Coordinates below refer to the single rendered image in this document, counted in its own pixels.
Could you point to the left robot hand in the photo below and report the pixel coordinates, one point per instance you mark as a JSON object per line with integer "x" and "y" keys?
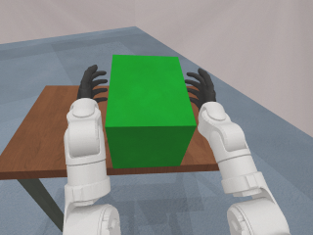
{"x": 87, "y": 84}

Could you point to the right robot forearm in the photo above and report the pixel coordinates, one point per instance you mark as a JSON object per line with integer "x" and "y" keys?
{"x": 228, "y": 144}

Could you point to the right robot hand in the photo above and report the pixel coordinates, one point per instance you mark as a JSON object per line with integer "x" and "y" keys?
{"x": 206, "y": 91}

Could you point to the carton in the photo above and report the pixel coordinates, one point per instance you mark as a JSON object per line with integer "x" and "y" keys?
{"x": 149, "y": 121}

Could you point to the table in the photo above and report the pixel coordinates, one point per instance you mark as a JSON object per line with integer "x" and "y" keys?
{"x": 37, "y": 149}

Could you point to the left robot forearm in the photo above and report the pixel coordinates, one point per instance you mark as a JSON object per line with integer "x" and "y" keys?
{"x": 85, "y": 152}

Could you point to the left robot upper arm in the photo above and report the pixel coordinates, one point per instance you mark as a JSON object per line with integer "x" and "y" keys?
{"x": 93, "y": 220}

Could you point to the right robot upper arm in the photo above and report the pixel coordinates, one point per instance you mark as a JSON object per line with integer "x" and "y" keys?
{"x": 259, "y": 216}

